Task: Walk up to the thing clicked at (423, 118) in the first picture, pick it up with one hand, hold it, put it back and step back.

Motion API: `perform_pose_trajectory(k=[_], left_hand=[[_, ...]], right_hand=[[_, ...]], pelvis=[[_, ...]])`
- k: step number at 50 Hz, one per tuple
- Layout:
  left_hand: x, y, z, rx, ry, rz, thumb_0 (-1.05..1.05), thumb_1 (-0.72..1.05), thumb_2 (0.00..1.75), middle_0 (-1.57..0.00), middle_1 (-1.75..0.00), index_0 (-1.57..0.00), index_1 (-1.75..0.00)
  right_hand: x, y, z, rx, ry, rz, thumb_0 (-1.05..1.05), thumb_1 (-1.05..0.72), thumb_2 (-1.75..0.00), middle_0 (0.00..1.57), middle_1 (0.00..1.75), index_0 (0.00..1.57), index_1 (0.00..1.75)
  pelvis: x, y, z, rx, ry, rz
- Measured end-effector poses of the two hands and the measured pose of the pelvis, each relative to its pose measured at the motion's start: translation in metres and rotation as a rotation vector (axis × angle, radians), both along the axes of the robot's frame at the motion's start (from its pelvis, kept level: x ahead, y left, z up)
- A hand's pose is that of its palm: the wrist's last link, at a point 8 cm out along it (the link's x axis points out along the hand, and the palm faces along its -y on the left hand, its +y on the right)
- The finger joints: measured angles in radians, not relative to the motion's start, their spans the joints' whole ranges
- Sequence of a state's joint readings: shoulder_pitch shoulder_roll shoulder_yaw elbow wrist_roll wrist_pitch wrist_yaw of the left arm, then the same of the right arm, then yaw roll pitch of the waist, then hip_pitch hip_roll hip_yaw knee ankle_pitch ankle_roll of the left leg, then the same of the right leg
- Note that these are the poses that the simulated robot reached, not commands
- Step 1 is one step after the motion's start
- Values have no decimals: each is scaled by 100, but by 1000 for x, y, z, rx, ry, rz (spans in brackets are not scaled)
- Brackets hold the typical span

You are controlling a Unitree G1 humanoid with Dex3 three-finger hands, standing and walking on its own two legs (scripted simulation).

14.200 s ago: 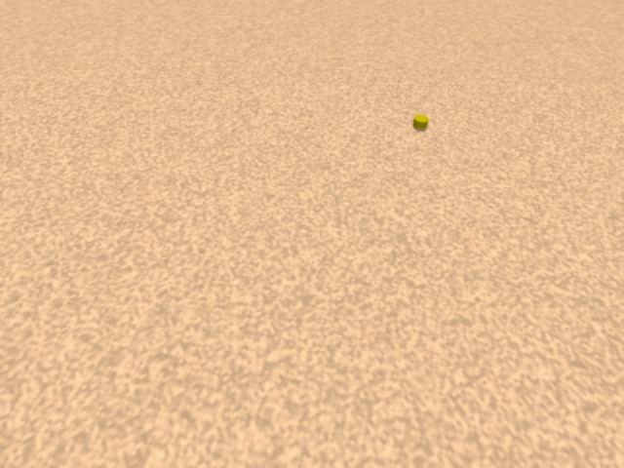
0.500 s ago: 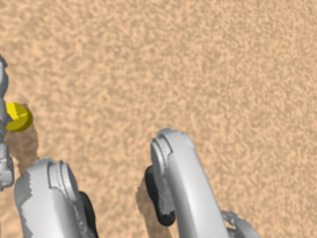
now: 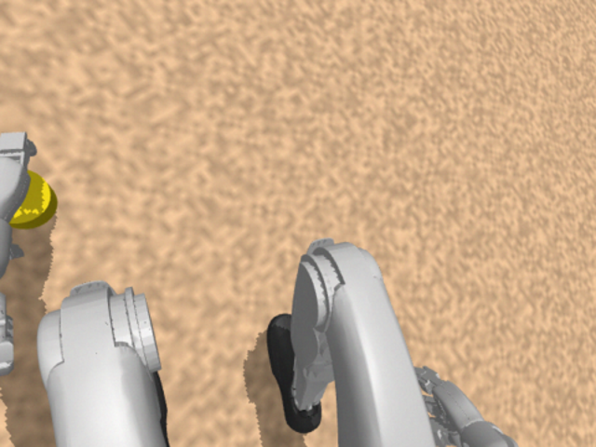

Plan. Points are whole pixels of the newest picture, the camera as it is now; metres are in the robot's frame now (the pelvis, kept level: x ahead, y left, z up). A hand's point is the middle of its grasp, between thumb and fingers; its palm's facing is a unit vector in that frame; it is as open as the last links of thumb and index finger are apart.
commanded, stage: rest palm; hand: left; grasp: from above
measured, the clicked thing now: (21, 199) +0.46 +0.29 -0.28
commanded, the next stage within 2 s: close in 1.12 s
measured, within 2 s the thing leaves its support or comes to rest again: neither
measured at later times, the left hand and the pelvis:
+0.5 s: hand (12, 198) +0.45 +0.29 -0.24, palm faces -0.48 -0.17 -0.86, open 14.2 cm; pelvis +0.00 +0.00 -0.01, yaw -3 degrees
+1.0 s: hand (18, 194) +0.46 +0.28 -0.25, palm faces -0.40 -0.15 -0.90, open 14.2 cm; pelvis +0.00 +0.00 -0.01, yaw -4 degrees
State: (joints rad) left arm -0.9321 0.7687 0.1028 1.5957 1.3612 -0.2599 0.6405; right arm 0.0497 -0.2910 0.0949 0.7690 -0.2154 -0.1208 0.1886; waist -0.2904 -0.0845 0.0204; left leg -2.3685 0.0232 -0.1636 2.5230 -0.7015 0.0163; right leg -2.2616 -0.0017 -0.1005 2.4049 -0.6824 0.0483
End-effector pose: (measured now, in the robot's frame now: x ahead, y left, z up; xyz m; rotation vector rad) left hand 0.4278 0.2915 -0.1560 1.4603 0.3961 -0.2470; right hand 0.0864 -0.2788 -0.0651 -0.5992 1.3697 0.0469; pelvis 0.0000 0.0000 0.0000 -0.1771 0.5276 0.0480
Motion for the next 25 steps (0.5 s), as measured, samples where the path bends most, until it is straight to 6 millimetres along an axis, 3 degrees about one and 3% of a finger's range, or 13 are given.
perform_pose_trajectory(k=[5, 11, 19, 25], left_hand=[[22, -7, -1, 40, -15, 51, 0, -53, 100, -8, -98, -7, -98], [46, -8, -4, 45, 8, 140, 0, -51, 98, -8, -100, -7, -99], [33, 1, -22, 35, 130, 177, 0, -49, 95, -7, -102, -8, -101], [29, 0, -26, -24, 113, 117, 0, -50, 95, -8, -101, -8, -100]], right_hand=[[-4, 2, -5, 36, -1, 23, 0, -90, -90, 20, 30, 20, 30], [-35, 8, -10, 91, 61, -7, 0, -90, -90, 20, 30, 20, 30], [-81, 23, -7, 142, 193, -70, 0, -90, -90, 20, 30, 20, 30], [-93, 23, 2, 124, 224, -46, 0, -90, -90, 20, 30, 20, 30]], pelvis=[[0, -1, -6, -2, -3, -9], [2, -2, -8, -5, -1, -24], [2, -4, -4, -4, -7, -31], [-1, -5, -6, -16, -40, -35]])
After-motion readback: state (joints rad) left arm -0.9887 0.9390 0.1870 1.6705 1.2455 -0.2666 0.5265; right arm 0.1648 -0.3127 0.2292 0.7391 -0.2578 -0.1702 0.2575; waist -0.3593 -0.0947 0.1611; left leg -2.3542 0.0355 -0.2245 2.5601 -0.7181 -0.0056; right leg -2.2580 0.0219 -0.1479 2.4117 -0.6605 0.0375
